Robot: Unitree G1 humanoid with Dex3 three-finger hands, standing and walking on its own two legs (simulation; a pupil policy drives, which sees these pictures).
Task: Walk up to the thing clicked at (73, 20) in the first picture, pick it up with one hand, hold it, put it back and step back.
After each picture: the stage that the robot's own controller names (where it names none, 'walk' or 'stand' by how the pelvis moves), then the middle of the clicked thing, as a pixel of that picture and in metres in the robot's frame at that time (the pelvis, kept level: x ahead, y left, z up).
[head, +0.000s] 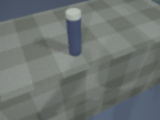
stand; (74, 34) +0.67 +0.06 +0.00
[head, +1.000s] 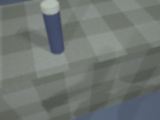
rise first; (54, 30) +0.61 +0.14 +0.03
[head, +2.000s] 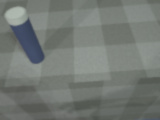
rise first; (28, 39) +0.52 +0.25 +0.04
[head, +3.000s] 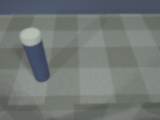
stand; (37, 58) +0.48 +0.20 +0.01
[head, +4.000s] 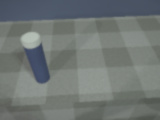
stand; (37, 60) +0.50 +0.21 +0.00
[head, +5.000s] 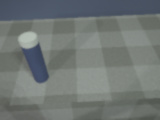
stand; (35, 60) +0.50 +0.22 +0.00
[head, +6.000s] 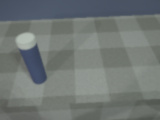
stand; (33, 61) +0.49 +0.23 +0.00
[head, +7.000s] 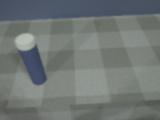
rise first; (33, 62) +0.48 +0.23 +0.00
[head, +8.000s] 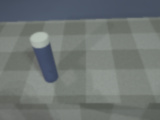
rise first; (46, 60) +0.50 +0.20 +0.00
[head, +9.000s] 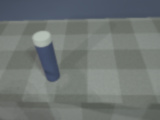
go down; (48, 59) +0.50 +0.20 +0.00
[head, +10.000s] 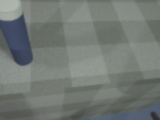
go down; (17, 36) +0.49 +0.19 +0.05
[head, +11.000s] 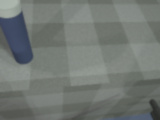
approach; (16, 35) +0.51 +0.19 +0.06
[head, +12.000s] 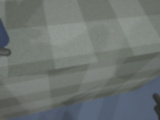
close; out of the picture +0.53 +0.21 +0.10
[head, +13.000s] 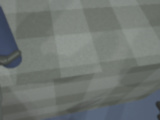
lift; out of the picture +0.47 +0.20 +0.09
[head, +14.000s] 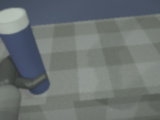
lift; (27, 58) +0.33 +0.16 +0.21
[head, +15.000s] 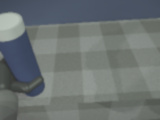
hold; (22, 62) +0.32 +0.18 +0.20
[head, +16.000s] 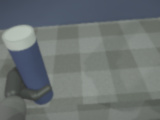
hold; (33, 70) +0.32 +0.15 +0.16
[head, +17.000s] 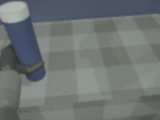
crouch; (26, 47) +0.40 +0.17 +0.18
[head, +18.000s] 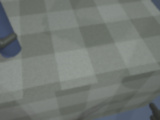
lower; out of the picture +0.51 +0.19 +0.16
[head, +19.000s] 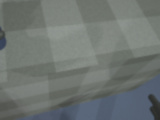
lower; out of the picture +0.52 +0.21 +0.10
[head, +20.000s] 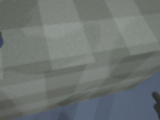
lower; out of the picture +0.53 +0.21 +0.11
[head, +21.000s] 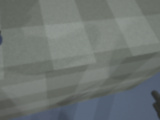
lower; out of the picture +0.53 +0.21 +0.11
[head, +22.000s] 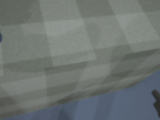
lower; out of the picture +0.53 +0.21 +0.11
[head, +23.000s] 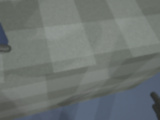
withdraw; out of the picture +0.52 +0.20 +0.10
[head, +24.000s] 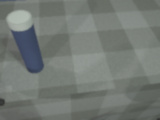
sink last; (28, 46) +0.49 +0.18 +0.06
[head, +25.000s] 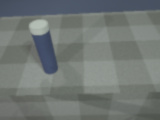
stand; (45, 49) +0.53 +0.19 +0.05
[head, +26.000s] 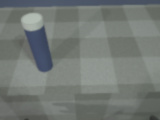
stand; (39, 46) +0.51 +0.19 +0.06
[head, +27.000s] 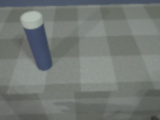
stand; (39, 44) +0.51 +0.19 +0.06
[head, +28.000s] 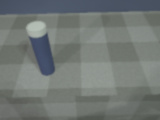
stand; (42, 51) +0.52 +0.19 +0.03
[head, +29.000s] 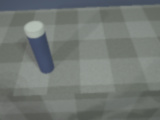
walk; (41, 50) +0.52 +0.19 +0.00
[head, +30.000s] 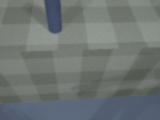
walk; (53, 8) +0.70 +0.15 +0.02
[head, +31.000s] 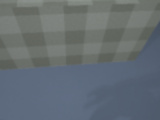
walk; out of the picture +1.00 +0.28 +0.02
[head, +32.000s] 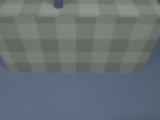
stand; out of the picture +1.16 +0.19 +0.01
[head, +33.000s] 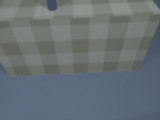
stand; out of the picture +1.16 +0.23 +0.00
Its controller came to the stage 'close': yes
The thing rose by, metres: 0.20
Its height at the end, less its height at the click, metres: +0.00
